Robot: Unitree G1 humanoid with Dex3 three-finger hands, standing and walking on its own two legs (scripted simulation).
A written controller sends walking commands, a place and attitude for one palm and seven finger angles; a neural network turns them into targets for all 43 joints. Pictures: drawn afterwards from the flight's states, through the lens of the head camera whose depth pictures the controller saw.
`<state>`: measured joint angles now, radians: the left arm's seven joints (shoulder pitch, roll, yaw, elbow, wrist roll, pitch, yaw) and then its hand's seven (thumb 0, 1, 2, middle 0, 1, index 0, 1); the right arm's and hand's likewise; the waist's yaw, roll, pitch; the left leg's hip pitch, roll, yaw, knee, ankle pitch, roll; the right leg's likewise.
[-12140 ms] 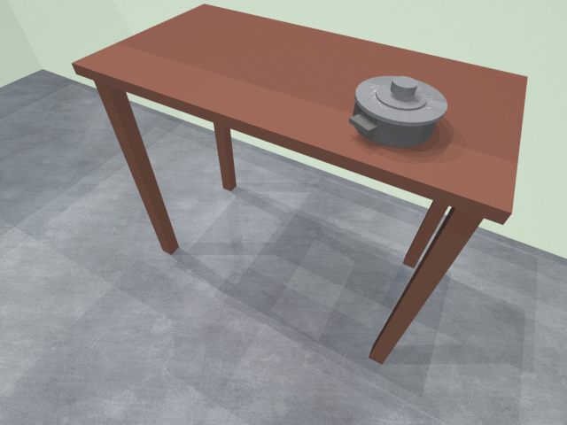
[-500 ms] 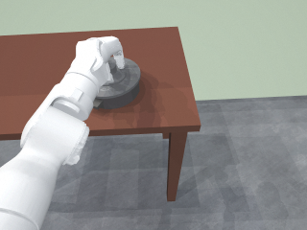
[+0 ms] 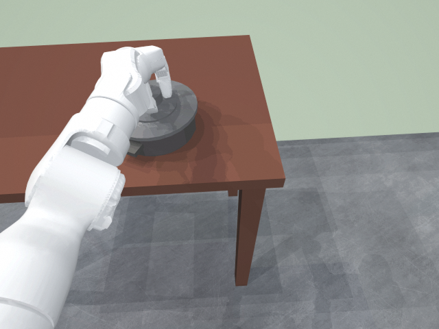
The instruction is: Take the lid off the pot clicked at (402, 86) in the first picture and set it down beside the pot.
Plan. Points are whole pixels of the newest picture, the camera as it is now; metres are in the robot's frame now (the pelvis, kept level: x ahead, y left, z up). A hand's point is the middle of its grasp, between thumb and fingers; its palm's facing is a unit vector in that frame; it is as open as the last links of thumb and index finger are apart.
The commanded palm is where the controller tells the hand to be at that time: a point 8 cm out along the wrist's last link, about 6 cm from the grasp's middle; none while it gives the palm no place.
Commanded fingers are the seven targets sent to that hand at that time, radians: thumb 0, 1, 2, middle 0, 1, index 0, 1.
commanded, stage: close the fingers and squeeze the knob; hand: left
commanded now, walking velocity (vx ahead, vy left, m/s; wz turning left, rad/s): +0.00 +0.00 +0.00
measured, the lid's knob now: (149, 96) +0.52 +0.10 +0.16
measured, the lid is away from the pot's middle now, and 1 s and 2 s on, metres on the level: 0.01 0.01 0.00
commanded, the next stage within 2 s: lift the lid straight up in 0.52 s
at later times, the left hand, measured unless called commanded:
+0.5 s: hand (147, 93) +0.49 +0.10 +0.18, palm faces -0.41 -0.10 -0.90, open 7.2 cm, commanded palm +0.49 +0.11 +0.24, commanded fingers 0.00 0.61 0.92 -0.75 -1.10 -0.89 -1.15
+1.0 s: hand (144, 88) +0.49 +0.10 +0.20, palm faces -0.39 -0.09 -0.92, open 7.2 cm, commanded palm +0.49 +0.11 +0.27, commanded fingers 0.00 0.63 0.95 -0.77 -1.12 -0.92 -1.15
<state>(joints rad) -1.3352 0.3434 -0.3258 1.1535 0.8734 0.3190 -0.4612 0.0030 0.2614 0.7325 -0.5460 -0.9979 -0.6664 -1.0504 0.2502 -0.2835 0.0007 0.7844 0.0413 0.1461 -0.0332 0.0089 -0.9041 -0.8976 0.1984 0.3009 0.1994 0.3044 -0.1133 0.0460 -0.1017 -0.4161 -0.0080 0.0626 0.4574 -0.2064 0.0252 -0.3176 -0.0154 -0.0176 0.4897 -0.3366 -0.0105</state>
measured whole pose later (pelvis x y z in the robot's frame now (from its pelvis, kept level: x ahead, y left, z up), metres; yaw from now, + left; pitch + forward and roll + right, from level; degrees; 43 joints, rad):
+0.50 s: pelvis +0.00 +0.00 +0.00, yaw +0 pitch +11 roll +1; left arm -1.39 0.35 -0.32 1.24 0.89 0.32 -0.46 0.01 0.22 0.75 -0.57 -1.02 -0.71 -1.06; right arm 0.28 -0.28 0.00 0.79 0.05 0.14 -0.05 0.01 -0.90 -0.90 0.20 0.30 0.20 0.30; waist -0.14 0.04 -0.11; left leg -0.45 0.00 0.07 0.47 -0.21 0.03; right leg -0.35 -0.01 -0.01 0.50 -0.33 -0.01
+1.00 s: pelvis +0.00 +0.00 +0.00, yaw +0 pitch +10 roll +1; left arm -1.37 0.36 -0.31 1.17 0.88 0.30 -0.48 0.02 0.22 0.76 -0.57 -1.01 -0.73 -1.05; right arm 0.26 -0.27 0.00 0.78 0.04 0.09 -0.04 0.01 -0.90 -0.90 0.20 0.30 0.20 0.30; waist -0.12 0.05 -0.11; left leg -0.42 -0.01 0.07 0.46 -0.21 0.03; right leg -0.33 -0.02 -0.01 0.49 -0.34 -0.01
